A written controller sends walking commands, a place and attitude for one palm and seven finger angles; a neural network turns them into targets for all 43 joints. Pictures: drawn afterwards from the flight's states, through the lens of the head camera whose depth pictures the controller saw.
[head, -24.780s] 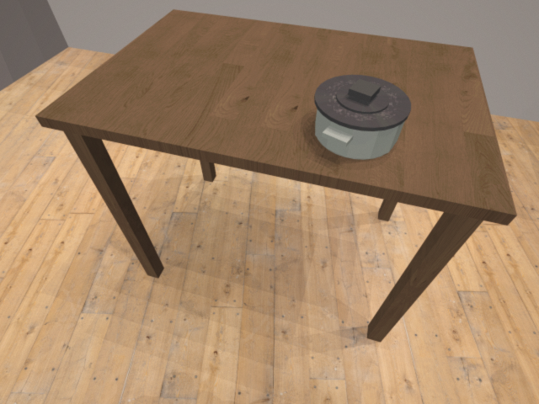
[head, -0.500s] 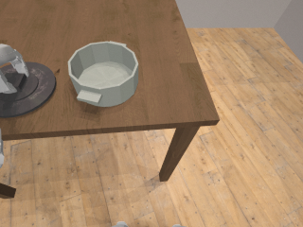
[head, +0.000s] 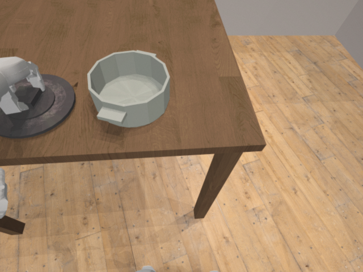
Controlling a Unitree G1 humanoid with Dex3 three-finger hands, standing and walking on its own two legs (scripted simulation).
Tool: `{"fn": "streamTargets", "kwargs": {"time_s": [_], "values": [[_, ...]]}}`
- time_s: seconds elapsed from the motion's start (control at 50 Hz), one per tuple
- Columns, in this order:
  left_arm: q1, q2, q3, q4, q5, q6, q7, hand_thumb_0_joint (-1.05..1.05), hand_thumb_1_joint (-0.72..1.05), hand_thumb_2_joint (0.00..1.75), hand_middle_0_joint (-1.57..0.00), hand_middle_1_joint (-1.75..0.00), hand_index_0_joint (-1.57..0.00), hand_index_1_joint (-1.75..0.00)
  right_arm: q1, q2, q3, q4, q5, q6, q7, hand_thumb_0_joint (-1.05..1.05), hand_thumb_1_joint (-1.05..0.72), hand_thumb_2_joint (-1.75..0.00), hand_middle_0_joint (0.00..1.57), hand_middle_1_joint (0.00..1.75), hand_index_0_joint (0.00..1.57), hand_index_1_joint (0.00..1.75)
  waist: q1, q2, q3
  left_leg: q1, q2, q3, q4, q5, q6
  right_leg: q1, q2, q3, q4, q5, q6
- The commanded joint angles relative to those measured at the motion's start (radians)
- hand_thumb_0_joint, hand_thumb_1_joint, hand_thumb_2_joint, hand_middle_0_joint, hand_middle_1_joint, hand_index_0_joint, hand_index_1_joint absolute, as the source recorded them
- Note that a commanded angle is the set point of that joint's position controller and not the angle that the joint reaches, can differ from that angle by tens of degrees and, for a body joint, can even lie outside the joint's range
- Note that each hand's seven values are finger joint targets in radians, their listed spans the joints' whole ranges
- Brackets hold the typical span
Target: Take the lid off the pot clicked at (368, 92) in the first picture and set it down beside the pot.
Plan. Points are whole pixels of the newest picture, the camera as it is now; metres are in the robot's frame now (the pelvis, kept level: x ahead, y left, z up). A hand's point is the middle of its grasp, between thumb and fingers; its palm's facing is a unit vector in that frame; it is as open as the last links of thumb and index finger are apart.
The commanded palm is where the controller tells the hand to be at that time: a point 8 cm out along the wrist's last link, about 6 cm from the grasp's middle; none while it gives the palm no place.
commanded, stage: open the fingers wide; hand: left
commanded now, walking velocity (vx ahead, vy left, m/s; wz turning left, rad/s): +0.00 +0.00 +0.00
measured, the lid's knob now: (26, 96) +0.48 +0.34 +0.08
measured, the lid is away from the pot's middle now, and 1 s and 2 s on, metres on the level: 0.23 0.23 0.23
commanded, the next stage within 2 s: raise the empty hand in 0.62 s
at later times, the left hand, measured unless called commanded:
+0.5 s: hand (18, 93) +0.46 +0.33 +0.11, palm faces -0.39 -0.10 -0.91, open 10.7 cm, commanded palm +0.47 +0.33 +0.17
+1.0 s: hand (3, 89) +0.45 +0.34 +0.14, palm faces -0.35 -0.10 -0.93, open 11.0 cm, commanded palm +0.46 +0.33 +0.20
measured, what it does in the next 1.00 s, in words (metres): stands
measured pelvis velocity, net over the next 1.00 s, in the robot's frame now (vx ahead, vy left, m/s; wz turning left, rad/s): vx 0.00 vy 0.00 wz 0.01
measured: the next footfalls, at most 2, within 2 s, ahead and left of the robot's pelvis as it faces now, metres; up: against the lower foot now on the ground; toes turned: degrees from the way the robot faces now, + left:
none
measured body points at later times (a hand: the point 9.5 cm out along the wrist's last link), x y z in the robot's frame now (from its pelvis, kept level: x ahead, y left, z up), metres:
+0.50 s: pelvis +0.01 +0.00 +0.00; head +0.09 +0.01 +0.44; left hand +0.48 +0.33 +0.17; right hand +0.05 -0.28 -0.12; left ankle +0.01 +0.08 -0.72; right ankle -0.01 -0.15 -0.72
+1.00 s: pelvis +0.00 +0.00 +0.00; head +0.07 +0.01 +0.45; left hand +0.46 +0.34 +0.19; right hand +0.06 -0.28 -0.11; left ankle +0.01 +0.08 -0.72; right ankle -0.01 -0.15 -0.72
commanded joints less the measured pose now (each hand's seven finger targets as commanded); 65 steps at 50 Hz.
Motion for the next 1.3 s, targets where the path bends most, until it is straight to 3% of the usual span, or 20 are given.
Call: {"fn": "streamTargets", "kwargs": {"time_s": [0.0, 0.02, 0.06, 0.1, 0.18, 0.22, 0.3, 0.34, 0.4, 0.44, 0.58, 0.7, 0.72, 0.76, 0.84, 1.02, 1.08, 1.2, 1.26, 1.28], "values": [[-0.45, 0.292, 0.052, -0.191, -0.032, -0.002, 0.032, 0.0, 0.21, 0.85, -0.54, -0.87, -0.52, -0.86, 0.086, -0.186, -0.061, -0.065, -0.003, -0.018, -0.019, 0.0, -0.9, -0.9, 0.2, 0.3, 0.2, 0.3, -0.013, 0.086, -0.375, 0.39, -0.004, -0.03, -0.073, 0.32, 0.007, 0.018, 0.057, -0.045, -0.072, 0.184, -0.061], [-0.463, 0.335, 0.081, -0.192, -0.019, 0.001, 0.037, 0.0, 0.19, 0.84, -0.54, -0.86, -0.51, -0.85, 0.088, -0.188, -0.064, -0.063, -0.007, -0.014, -0.018, 0.0, -0.9, -0.9, 0.2, 0.3, 0.2, 0.3, -0.009, 0.123, -0.389, 0.406, -0.002, -0.036, -0.067, 0.336, 0.002, 0.008, 0.057, -0.039, -0.069, 0.184, -0.06], [-0.486, 0.285, 0.038, -0.207, -0.015, 0.003, 0.034, 0.0, 0.15, 0.84, -0.52, -0.84, -0.5, -0.84, 0.091, -0.185, -0.066, -0.06, -0.008, -0.013, -0.017, 0.0, -0.9, -0.9, 0.2, 0.3, 0.2, 0.3, -0.02, 0.15, -0.384, 0.434, 0.001, -0.044, -0.063, 0.373, -0.002, -0.026, 0.059, -0.044, -0.07, 0.184, -0.062], [-0.435, 0.256, 0.033, -0.19, -0.028, -0.005, 0.026, 0.0, 0.11, 0.83, -0.5, -0.82, -0.49, -0.82, 0.09, -0.182, -0.066, -0.064, -0.005, -0.019, -0.015, 0.0, -0.9, -0.9, 0.2, 0.3, 0.2, 0.3, -0.015, 0.117, -0.371, 0.44, 0.004, -0.044, -0.057, 0.421, -0.001, -0.025, 0.062, -0.051, -0.068, 0.191, -0.061], [-0.416, 0.33, 0.087, -0.173, -0.023, -0.003, 0.028, 0.0, 0.03, 0.82, -0.47, -0.78, -0.46, -0.78, 0.095, -0.185, -0.067, -0.065, -0.011, -0.005, -0.013, 0.0, -0.9, -0.9, 0.2, 0.3, 0.2, 0.3, -0.009, 0.08, -0.397, 0.385, -0.008, -0.028, -0.053, 0.406, 0.005, 0.041, 0.06, -0.04, -0.062, 0.246, -0.057], [-0.445, 0.363, 0.121, -0.261, -0.025, -0.014, 0.031, 0.0, -0.01, 0.81, -0.45, -0.77, -0.45, -0.76, 0.087, -0.182, -0.073, -0.07, -0.013, 0.001, -0.01, 0.0, -0.9, -0.9, 0.2, 0.3, 0.2, 0.3, 0.004, 0.147, -0.459, 0.449, 0.002, -0.036, -0.045, 0.512, -0.003, 0.045, 0.058, -0.036, -0.056, 0.276, -0.056], [-0.352, 0.295, 0.083, -0.202, -0.035, -0.016, 0.022, 0.0, -0.09, 0.8, -0.42, -0.73, -0.42, -0.73, 0.087, -0.179, -0.071, -0.074, -0.009, 0.008, -0.002, 0.0, -0.9, -0.9, 0.2, 0.3, 0.2, 0.3, -0.002, 0.11, -0.402, 0.425, 0.002, -0.025, -0.04, 0.545, -0.001, 0.032, 0.063, -0.045, -0.059, 0.289, -0.056], [-0.374, 0.342, 0.106, -0.178, -0.027, -0.007, 0.027, 0.0, -0.09, 0.81, -0.42, -0.72, -0.42, -0.72, 0.091, -0.185, -0.071, -0.07, -0.011, 0.017, -0.001, 0.0, -0.9, -0.9, 0.2, 0.3, 0.2, 0.3, -0.007, 0.079, -0.377, 0.387, -0.002, -0.024, -0.048, 0.464, 0.003, 0.037, 0.063, -0.04, -0.065, 0.265, -0.054], [-0.445, 0.327, 0.093, -0.287, -0.031, -0.018, 0.03, 0.0, -0.09, 0.82, -0.43, -0.71, -0.43, -0.71, 0.084, -0.18, -0.073, -0.074, -0.009, 0.013, -0.006, 0.0, -0.9, -0.9, 0.2, 0.3, 0.2, 0.3, -0.002, 0.171, -0.44, 0.467, 0.003, -0.034, -0.048, 0.539, -0.001, 0.027, 0.062, -0.047, -0.06, 0.272, -0.061], [-0.37, 0.341, 0.12, -0.227, -0.02, -0.019, 0.034, 0.0, -0.09, 0.82, -0.43, -0.71, -0.43, -0.71, 0.095, -0.176, -0.077, -0.077, -0.016, 0.016, -0.001, 0.0, -0.9, -0.9, 0.2, 0.3, 0.2, 0.3, 0.001, 0.138, -0.445, 0.473, 0.001, -0.044, -0.034, 0.563, -0.004, 0.023, 0.066, -0.042, -0.058, 0.274, -0.057], [-0.363, 0.334, 0.107, -0.188, -0.023, -0.006, 0.036, 0.0, -0.1, 0.83, -0.44, -0.69, -0.44, -0.69, 0.079, -0.177, -0.074, -0.078, -0.012, 0.025, 0.001, 0.0, -0.9, -0.9, 0.2, 0.3, 0.2, 0.3, -0.007, 0.082, -0.376, 0.387, -0.006, -0.02, -0.056, 0.427, 0.008, 0.049, 0.062, -0.035, -0.076, 0.252, -0.055], [-0.391, 0.342, 0.121, -0.292, -0.032, -0.03, 0.04, 0.0, -0.1, 0.83, -0.43, -0.7, -0.43, -0.7, 0.065, -0.173, -0.072, -0.087, -0.011, 0.015, -0.008, 0.0, -0.9, -0.9, 0.2, 0.3, 0.2, 0.3, 0.005, 0.158, -0.446, 0.467, 0.001, -0.031, -0.054, 0.529, 0.004, 0.055, 0.059, -0.042, -0.068, 0.275, -0.06], [-0.396, 0.386, 0.157, -0.287, -0.024, -0.028, 0.045, 0.0, -0.1, 0.83, -0.43, -0.7, -0.43, -0.7, 0.066, -0.174, -0.075, -0.085, -0.016, 0.02, -0.005, 0.0, -0.9, -0.9, 0.2, 0.3, 0.2, 0.3, 0.008, 0.159, -0.448, 0.471, 0.003, -0.04, -0.053, 0.519, -0.002, 0.048, 0.059, -0.036, -0.07, 0.257, -0.057], [-0.403, 0.332, 0.108, -0.257, -0.029, -0.017, 0.04, 0.0, -0.1, 0.83, -0.43, -0.7, -0.43, -0.7, 0.066, -0.175, -0.075, -0.078, -0.014, 0.018, -0.004, 0.0, -0.9, -0.9, 0.2, 0.3, 0.2, 0.3, -0.006, 0.144, -0.398, 0.453, 0.001, -0.036, -0.065, 0.455, 0.002, 0.028, 0.059, -0.04, -0.085, 0.228, -0.057], [-0.436, 0.364, 0.117, -0.243, -0.029, 0.001, 0.036, 0.0, -0.1, 0.83, -0.43, -0.7, -0.43, -0.7, 0.065, -0.18, -0.071, -0.077, -0.011, 0.013, -0.008, 0.0, -0.9, -0.9, 0.2, 0.3, 0.2, 0.3, 0.0, 0.125, -0.396, 0.429, -0.006, -0.032, -0.081, 0.388, 0.006, 0.06, 0.057, -0.038, -0.091, 0.219, -0.06], [-0.478, 0.329, 0.09, -0.327, -0.037, 0.015, 0.005, 0.0, -0.1, 0.83, -0.43, -0.7, -0.43, -0.7, 0.045, -0.172, -0.072, -0.086, -0.012, 0.012, 0.001, 0.0, -0.9, -0.9, 0.2, 0.3, 0.2, 0.3, 0.006, 0.183, -0.436, 0.534, 0.006, -0.063, -0.091, 0.522, -0.013, 0.05, 0.057, -0.049, -0.103, 0.215, -0.063], [-0.45, 0.288, 0.044, -0.202, -0.045, 0.045, -0.012, 0.0, -0.1, 0.83, -0.43, -0.7, -0.43, -0.7, 0.044, -0.179, -0.063, -0.079, -0.004, 0.021, 0.006, 0.0, -0.9, -0.9, 0.2, 0.3, 0.2, 0.3, -0.008, 0.077, -0.306, 0.402, -0.004, -0.038, -0.124, 0.336, 0.001, 0.071, 0.057, -0.049, -0.125, 0.18, -0.061], [-0.58, 0.276, 0.01, -0.307, -0.037, 0.05, -0.017, 0.0, -0.1, 0.83, -0.43, -0.7, -0.43, -0.7, 0.026, -0.177, -0.06, -0.091, -0.003, 0.009, -0.001, 0.0, -0.9, -0.9, 0.2, 0.3, 0.2, 0.3, -0.005, 0.145, -0.374, 0.494, -0.002, -0.056, -0.136, 0.386, 0.0, 0.074, 0.054, -0.051, -0.129, 0.18, -0.07], [-0.562, 0.383, 0.099, -0.266, -0.028, 0.049, -0.016, 0.0, -0.1, 0.83, -0.43, -0.7, -0.43, -0.7, 0.042, -0.177, -0.058, -0.085, -0.007, 0.008, -0.003, 0.0, -0.9, -0.9, 0.2, 0.3, 0.2, 0.3, 0.006, 0.101, -0.398, 0.462, -0.007, -0.054, -0.141, 0.365, 0.002, 0.128, 0.053, -0.043, -0.133, 0.199, -0.065], [-0.578, 0.352, 0.072, -0.262, -0.028, 0.054, -0.018, 0.0, -0.1, 0.83, -0.43, -0.7, -0.43, -0.7, 0.036, -0.174, -0.058, -0.087, -0.006, 0.006, -0.003, 0.0, -0.9, -0.9, 0.2, 0.3, 0.2, 0.3, 0.002, 0.111, -0.396, 0.464, -0.009, -0.051, -0.146, 0.365, 0.002, 0.128, 0.05, -0.043, -0.135, 0.204, -0.066]]}}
